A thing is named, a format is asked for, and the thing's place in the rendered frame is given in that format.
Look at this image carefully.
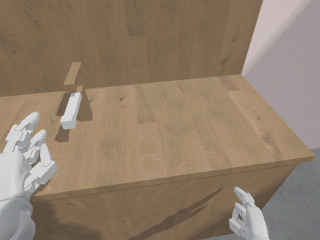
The robot left forearm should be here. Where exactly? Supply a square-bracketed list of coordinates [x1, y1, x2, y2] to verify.
[0, 198, 36, 240]

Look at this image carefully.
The left robot hand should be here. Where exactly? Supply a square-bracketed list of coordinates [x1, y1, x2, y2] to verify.
[0, 111, 58, 202]

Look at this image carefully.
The tap lever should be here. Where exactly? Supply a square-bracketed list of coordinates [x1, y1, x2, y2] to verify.
[60, 92, 82, 130]

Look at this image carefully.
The counter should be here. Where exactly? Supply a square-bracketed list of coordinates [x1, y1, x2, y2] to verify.
[0, 0, 315, 240]

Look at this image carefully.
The right robot hand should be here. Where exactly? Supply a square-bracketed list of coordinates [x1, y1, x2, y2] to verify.
[229, 187, 269, 240]

